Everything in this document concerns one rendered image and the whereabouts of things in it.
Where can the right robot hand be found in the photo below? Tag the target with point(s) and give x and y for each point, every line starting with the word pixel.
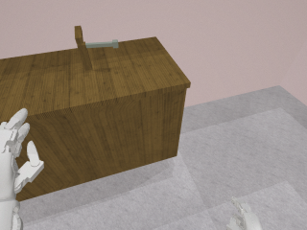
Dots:
pixel 247 221

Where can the robot left forearm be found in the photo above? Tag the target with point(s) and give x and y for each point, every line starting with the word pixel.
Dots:
pixel 9 218

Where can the tap lever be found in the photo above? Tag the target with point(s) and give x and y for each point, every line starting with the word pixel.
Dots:
pixel 113 43

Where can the left robot hand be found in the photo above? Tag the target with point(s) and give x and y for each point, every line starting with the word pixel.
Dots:
pixel 12 134

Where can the counter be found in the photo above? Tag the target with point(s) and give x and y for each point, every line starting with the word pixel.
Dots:
pixel 94 112

